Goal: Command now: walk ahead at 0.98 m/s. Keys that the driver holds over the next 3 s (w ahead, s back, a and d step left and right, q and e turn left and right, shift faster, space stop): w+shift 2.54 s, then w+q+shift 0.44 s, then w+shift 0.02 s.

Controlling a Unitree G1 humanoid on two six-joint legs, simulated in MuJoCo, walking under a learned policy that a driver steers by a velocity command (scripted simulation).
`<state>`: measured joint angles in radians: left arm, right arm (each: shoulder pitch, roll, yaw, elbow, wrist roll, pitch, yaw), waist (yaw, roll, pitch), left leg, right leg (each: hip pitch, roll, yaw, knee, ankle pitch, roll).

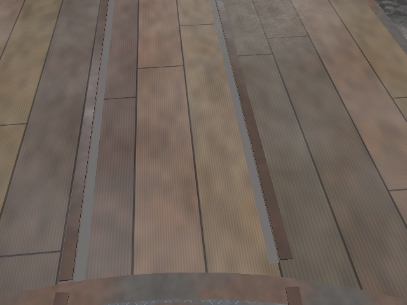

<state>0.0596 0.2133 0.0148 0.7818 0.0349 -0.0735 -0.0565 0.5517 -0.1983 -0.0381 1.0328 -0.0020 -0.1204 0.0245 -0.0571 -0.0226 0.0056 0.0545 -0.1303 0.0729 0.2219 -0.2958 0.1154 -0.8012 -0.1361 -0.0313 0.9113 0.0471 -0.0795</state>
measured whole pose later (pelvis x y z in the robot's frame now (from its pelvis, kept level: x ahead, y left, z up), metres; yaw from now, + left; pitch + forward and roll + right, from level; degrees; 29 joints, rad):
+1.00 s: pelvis +0.98 +0.03 -0.01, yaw +1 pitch +1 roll +1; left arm -0.03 0.24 -0.02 0.73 0.03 -0.08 -0.06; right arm 0.55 -0.24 -0.03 1.02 0.01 -0.13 0.02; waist -0.09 -0.02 0.03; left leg 0.23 -0.09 0.05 0.05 -0.31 0.06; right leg -0.72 -0.10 -0.07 0.61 0.14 -0.09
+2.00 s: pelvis +1.97 +0.03 -0.03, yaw +1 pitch +2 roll +1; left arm -0.06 0.24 -0.02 0.72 0.03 -0.08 -0.04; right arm 0.53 -0.24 -0.03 1.02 -0.02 -0.11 0.00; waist -0.09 -0.01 0.04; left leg 0.30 -0.05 0.05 0.15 -0.42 0.05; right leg -0.59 -0.01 -0.10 0.51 0.01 -0.14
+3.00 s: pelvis +2.94 +0.04 -0.01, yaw +17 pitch +2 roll -1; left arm 0.07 0.26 0.02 0.72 0.06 -0.09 0.00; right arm 0.39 -0.31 -0.08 0.89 0.01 -0.07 0.01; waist -0.08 0.02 0.03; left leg -0.25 -0.04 -0.08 1.20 -0.35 0.12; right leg -0.43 -0.04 -0.06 0.60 -0.19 0.01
